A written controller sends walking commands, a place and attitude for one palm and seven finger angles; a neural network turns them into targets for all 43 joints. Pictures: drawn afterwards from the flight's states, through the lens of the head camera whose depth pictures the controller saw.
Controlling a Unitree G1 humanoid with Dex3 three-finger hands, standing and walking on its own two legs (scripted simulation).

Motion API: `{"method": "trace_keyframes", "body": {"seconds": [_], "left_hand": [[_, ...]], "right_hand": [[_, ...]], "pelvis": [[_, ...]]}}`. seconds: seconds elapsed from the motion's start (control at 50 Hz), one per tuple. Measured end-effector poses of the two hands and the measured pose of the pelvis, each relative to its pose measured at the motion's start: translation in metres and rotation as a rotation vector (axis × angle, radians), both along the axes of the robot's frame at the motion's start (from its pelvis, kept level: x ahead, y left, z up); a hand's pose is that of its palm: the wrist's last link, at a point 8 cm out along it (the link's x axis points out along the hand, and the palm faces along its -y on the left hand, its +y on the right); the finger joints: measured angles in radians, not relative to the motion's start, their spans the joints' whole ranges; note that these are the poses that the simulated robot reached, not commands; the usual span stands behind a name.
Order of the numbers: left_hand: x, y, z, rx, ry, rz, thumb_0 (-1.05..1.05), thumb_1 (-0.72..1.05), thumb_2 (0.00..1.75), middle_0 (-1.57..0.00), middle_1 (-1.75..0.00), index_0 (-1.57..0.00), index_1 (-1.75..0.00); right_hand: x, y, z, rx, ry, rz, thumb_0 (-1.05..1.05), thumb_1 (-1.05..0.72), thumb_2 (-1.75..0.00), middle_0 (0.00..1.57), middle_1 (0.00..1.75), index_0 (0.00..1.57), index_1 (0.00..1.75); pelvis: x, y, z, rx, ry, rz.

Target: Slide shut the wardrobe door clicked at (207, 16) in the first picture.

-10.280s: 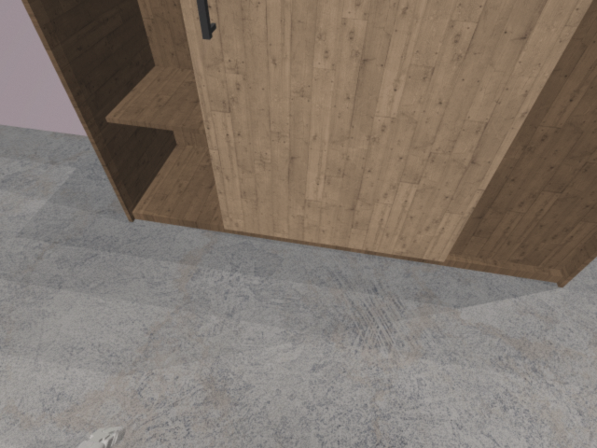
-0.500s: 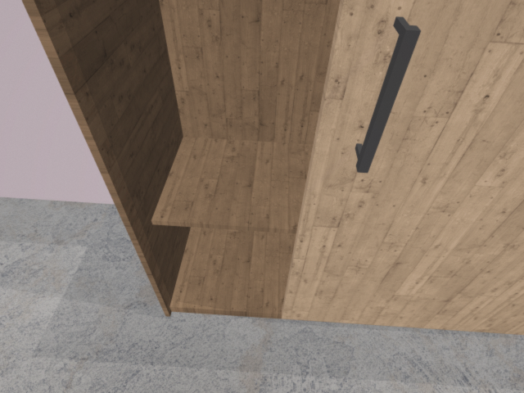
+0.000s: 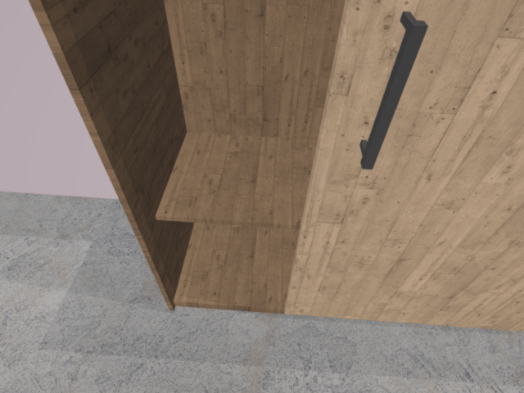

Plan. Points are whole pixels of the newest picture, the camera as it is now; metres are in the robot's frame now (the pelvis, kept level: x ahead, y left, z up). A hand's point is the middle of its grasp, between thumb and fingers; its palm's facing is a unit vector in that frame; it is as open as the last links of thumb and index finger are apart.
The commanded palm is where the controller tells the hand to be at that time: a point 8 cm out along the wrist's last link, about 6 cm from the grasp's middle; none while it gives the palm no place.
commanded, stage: look again from close up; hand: right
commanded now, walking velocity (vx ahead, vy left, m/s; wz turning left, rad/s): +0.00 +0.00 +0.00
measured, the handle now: (384, 100) +0.50 -0.16 +0.22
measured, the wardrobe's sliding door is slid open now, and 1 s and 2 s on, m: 0.43 0.43 0.43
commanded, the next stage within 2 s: raise the hand with hooked fingers in 1.36 s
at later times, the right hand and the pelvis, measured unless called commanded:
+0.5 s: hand out of the picture -0.01 -0.14 -0.18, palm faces +0.07 +0.99 -0.15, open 7.4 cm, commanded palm none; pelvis +0.01 +0.01 +0.00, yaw +0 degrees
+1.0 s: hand out of the picture +0.00 -0.14 -0.18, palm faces +0.07 +0.99 -0.14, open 7.4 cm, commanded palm none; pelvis +0.02 +0.01 +0.00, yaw +0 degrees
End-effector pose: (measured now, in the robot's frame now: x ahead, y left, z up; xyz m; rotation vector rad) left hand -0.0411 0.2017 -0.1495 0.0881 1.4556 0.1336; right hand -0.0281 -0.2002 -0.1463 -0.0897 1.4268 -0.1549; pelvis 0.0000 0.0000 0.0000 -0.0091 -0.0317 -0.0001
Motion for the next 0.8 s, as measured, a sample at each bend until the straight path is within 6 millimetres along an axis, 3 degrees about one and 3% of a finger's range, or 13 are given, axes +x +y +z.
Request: {"method": "trace_keyframes", "body": {"seconds": [0.38, 0.8], "left_hand": [[0.027, 0.005, 0.0, -0.002, -0.038, -0.008, 0.0, 0.91, 0.9, -0.2, -0.3, -0.2, -0.3], [0.026, 0.004, 0.002, 0.004, -0.011, -0.007, 0.0, 0.91, 0.9, -0.2, -0.3, -0.2, -0.3]], "right_hand": [[0.011, 0.008, 0.0, 0.0, -0.009, -0.008, 0.01, -0.92, -0.9, 0.2, 0.3, 0.19, 0.3], [0.017, 0.008, -0.001, 0.006, -0.005, -0.017, 0.01, -0.92, -0.9, 0.2, 0.3, 0.19, 0.3]], "pelvis": [[0.009, 0.008, 0.001, 0.004, 0.004, 0.0], [0.016, 0.008, 0.001, 0.007, 0.004, -0.003]]}}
